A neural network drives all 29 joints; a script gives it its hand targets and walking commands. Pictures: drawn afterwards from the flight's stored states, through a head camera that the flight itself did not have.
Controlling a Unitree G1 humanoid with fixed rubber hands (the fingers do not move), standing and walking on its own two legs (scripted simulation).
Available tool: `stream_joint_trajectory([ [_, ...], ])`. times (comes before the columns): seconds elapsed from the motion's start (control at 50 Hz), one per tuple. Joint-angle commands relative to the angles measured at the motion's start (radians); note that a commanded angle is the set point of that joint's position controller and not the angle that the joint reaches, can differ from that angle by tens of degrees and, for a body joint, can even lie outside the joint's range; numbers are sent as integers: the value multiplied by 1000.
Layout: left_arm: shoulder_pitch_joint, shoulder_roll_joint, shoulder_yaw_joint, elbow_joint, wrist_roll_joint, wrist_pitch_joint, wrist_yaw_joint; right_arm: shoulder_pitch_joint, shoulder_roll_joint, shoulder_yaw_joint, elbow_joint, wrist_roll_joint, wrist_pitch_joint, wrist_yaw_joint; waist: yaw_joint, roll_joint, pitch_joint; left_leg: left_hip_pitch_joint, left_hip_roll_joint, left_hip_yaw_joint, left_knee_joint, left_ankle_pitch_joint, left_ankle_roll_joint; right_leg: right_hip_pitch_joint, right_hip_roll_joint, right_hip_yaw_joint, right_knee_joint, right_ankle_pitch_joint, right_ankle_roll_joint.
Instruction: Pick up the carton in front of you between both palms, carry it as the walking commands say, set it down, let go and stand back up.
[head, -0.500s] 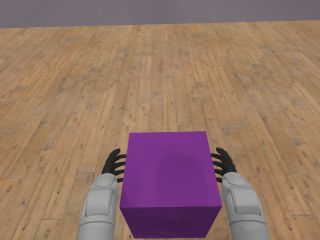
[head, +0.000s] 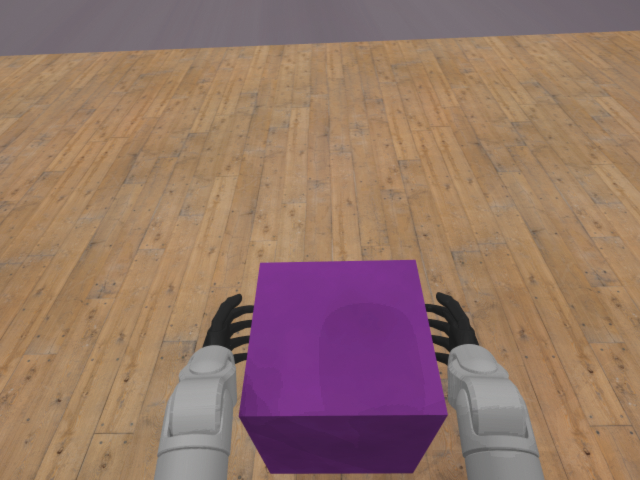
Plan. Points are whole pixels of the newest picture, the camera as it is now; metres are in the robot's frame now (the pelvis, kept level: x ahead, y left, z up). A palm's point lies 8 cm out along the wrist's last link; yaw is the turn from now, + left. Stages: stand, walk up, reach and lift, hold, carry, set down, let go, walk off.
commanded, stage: hold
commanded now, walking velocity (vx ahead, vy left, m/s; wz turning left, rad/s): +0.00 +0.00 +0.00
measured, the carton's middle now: (339, 372) +0.30 +0.00 -0.05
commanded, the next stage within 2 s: set down in 0.62 s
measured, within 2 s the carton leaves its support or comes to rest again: neither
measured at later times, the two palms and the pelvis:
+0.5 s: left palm (200, 386) +0.24 +0.16 +0.04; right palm (456, 366) +0.26 -0.14 +0.04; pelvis -0.04 -0.01 +0.00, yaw +4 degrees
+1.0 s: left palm (222, 361) +0.29 +0.15 +0.00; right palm (443, 338) +0.32 -0.15 -0.01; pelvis -0.03 -0.03 -0.02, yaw +5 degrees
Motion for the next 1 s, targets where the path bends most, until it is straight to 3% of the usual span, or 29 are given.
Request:
stream_joint_trajectory([
  [0.0, -335, -813, -461, -49, -193, -52, -179, -388, 807, 540, -87, 228, -49, 200, 29, 5, -302, -191, -81, -169, -123, 381, 18, 545, 78, 225, 46, 496, 3],
  [0.02, -363, -800, -470, -54, -192, -53, -180, -393, 821, 534, -92, 224, -51, 198, 9, -17, -270, -177, -75, -169, -131, 339, 22, 511, 91, 208, 24, 363, 7],
  [0.06, -383, -813, -465, -49, -191, -57, -186, -410, 830, 543, -89, 215, -50, 199, 15, -43, -253, -132, -82, -168, -119, 361, 20, 455, 100, 203, 10, 344, 13],
  [0.18, -452, -839, -469, -9, -202, -57, -207, -421, 844, 498, -29, 190, -49, 203, -12, -10, -193, -221, -61, -176, -146, 185, 21, 464, 104, 193, 3, 160, -4],
  [0.36, -526, -902, -434, 79, -183, -69, -224, -529, 899, 502, 32, 206, -42, 246, 6, 22, -136, -376, -28, -187, -194, -58, 54, 512, 113, 174, 33, 12, 14],
  [0.58, -594, -943, -422, 135, -193, -70, -256, -565, 952, 478, 105, 195, -33, 268, -2, -21, -161, -354, -44, -171, -161, -58, 59, 508, 83, 209, -4, -60, 17],
  [0.68, -629, -918, -375, 164, -168, -75, -273, -607, 990, 457, 137, 198, -35, 269, 16, -58, -176, -306, -70, -153, -120, -17, 54, 476, 51, 244, -43, -114, 25],
  [0.76, -713, -894, -266, 279, -102, -109, -291, -697, 1003, 359, 254, 165, -65, 267, 27, -61, -150, -326, -74, -146, -80, -58, 56, 428, 41, 262, -46, -221, 28],
  [0.84, -809, -837, -105, 410, 3, -166, -278, -784, 938, 172, 407, 64, -122, 244, 15, -42, -103, -383, -75, -143, -22, -83, 54, 354, 41, 266, -7, -263, 18],
  [0.92, -813, -727, 64, 482, 117, -235, -235, -794, 771, -14, 494, -59, -203, 207, 2, -29, -71, -481, -89, -145, 50, -73, 48, 249, 58, 262, 75, -207, 10],
  [0.98, -800, -654, 110, 491, 141, -311, -207, -790, 665, -66, 518, -104, -293, 194, -1, -22, -128, -581, -103, -137, 110, -26, 34, 165, 78, 246, 167, -61, 4],
])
